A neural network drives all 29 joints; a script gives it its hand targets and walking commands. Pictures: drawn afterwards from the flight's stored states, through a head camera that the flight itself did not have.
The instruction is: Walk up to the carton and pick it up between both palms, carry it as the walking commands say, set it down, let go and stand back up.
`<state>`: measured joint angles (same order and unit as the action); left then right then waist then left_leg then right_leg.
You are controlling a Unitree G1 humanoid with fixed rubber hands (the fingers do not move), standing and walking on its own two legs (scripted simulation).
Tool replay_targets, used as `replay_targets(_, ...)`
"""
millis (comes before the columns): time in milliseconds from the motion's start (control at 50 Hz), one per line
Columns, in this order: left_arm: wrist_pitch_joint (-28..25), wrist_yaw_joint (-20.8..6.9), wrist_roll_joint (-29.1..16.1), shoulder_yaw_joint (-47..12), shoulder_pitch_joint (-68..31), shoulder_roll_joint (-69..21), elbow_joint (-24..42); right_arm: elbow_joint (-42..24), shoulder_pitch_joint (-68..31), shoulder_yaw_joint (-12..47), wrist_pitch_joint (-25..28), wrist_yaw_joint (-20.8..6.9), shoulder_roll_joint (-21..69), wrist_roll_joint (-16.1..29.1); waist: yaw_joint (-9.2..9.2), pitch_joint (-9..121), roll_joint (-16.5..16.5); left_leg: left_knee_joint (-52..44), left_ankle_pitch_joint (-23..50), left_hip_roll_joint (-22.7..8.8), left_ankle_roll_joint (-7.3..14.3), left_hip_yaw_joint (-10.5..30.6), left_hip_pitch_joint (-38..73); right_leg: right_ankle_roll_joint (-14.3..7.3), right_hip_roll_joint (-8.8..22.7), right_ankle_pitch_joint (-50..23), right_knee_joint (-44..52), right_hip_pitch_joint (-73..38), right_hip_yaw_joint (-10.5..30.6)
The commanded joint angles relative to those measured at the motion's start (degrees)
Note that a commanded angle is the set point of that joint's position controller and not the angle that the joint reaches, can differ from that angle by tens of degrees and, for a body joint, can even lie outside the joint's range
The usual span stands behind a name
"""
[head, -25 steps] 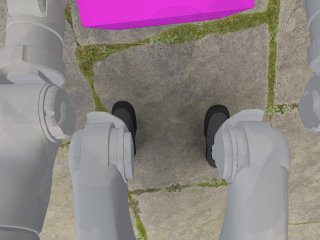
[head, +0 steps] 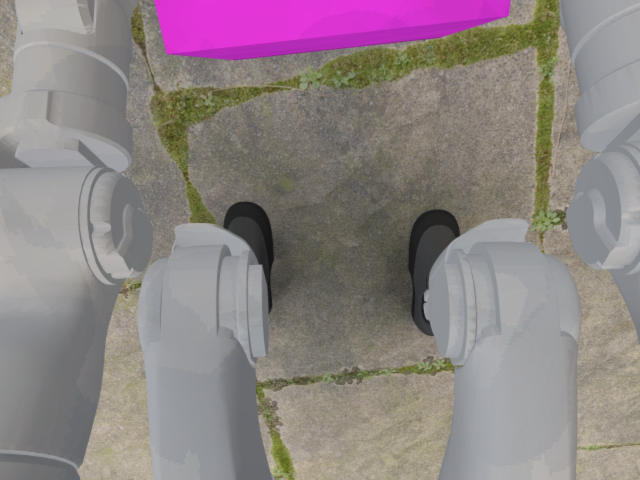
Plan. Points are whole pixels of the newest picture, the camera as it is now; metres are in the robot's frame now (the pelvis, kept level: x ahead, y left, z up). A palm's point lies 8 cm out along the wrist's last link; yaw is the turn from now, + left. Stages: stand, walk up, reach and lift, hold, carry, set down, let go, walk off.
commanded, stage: reach and lift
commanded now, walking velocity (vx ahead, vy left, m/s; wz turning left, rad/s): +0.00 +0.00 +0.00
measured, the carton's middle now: out of the picture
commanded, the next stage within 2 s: none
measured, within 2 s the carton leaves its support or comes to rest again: leaves its support in 0.72 s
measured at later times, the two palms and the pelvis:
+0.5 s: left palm out of the picture +0.56 +0.20 -0.20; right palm out of the picture +0.57 -0.15 -0.20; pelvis +0.00 +0.00 +0.00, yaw +0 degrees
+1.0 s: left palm out of the picture +0.57 +0.19 -0.14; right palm out of the picture +0.58 -0.16 -0.14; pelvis -0.01 +0.00 +0.00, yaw +0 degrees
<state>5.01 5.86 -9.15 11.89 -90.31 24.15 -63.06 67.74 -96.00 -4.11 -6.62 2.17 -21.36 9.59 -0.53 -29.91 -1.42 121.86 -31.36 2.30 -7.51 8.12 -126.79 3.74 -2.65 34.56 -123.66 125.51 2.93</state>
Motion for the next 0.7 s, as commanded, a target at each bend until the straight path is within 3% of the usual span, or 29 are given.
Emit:
replay_targets(0, 3.37, -15.71, -3.58, -12.63, -29.82, -44.42, 7.01, -12.21, -26.18, 10.56, -2.10, -12.81, 38.15, 0.56, -2.51, 64.39, 1.39, -2.88, 15.25, 1.26, 5.62, -14.75, 26.91, -2.39, -0.80, -17.62, 6.17, -28.12, -5.56)
replay_targets(120, 4.48, -17.32, -3.86, -13.31, -29.48, -47.52, 8.11, -13.61, -26.54, 11.05, -3.04, -14.31, 41.28, 1.57, -2.81, 64.49, 1.18, -2.80, 15.16, 1.19, 6.32, -15.06, 26.55, -3.11, -0.78, -17.38, 6.12, -26.93, -5.88)
replay_targets(140, 4.49, -17.35, -3.78, -13.41, -29.65, -47.92, 8.37, -14.28, -27.11, 11.29, -2.96, -14.47, 41.69, 2.16, -3.56, 64.63, 0.69, -2.72, 15.48, 1.26, 6.38, -15.19, 26.69, -3.19, -0.88, -17.50, 6.33, -26.54, -5.57)
replay_targets(280, 4.61, -17.30, -5.51, -15.41, -32.08, -49.15, 11.17, -15.23, -27.88, 12.38, -3.14, -14.40, 42.12, 3.12, -2.85, 67.89, 0.29, -2.60, 17.44, 1.05, 6.51, -15.06, 28.45, -3.62, -0.82, -19.72, 5.93, -27.66, -6.01)
replay_targets(360, 4.59, -16.41, -6.68, -16.73, -34.14, -49.26, 13.39, -19.42, -31.83, 14.60, -2.78, -13.89, 42.21, 5.39, -3.85, 75.24, 0.03, -2.45, 20.65, 1.15, 6.75, -14.98, 32.66, -3.37, -0.85, -22.15, 5.69, -30.94, -6.26)
replay_targets(460, 4.20, -14.75, -9.38, -20.10, -39.81, -50.18, 21.07, -25.68, -35.12, 17.12, -2.56, -12.55, 42.33, 7.36, -2.82, 90.89, -0.23, -2.41, 26.31, 1.69, 6.27, -15.41, 41.05, -3.19, -1.10, -27.39, 5.78, -37.74, -6.88)
replay_targets(500, 4.10, -13.94, -10.15, -21.23, -42.31, -49.76, 23.36, -27.04, -36.37, 18.31, -2.78, -11.83, 42.70, 8.06, -3.32, 96.99, -0.78, -2.22, 28.79, 1.81, 5.91, -15.82, 44.27, -3.19, -0.94, -29.60, 5.82, -40.61, -6.71)
replay_targets(640, 4.47, -12.28, -11.04, -22.02, -46.99, -50.65, 31.01, -33.27, -39.80, 19.78, -3.36, -10.77, 44.78, 9.43, -4.10, 113.42, -0.31, -3.24, 33.38, 2.33, 5.79, -16.79, 52.99, -2.56, -1.66, -33.37, 6.53, -47.42, -7.67)
replay_targets(680, 4.70, -11.92, -11.30, -22.31, -47.77, -51.55, 33.21, -34.55, -40.04, 20.20, -3.84, -10.60, 46.73, 9.48, -4.46, 117.58, 1.24, -3.85, 34.06, 2.43, 5.85, -16.89, 54.09, -2.51, -2.04, -34.05, 6.90, -49.29, -7.76)
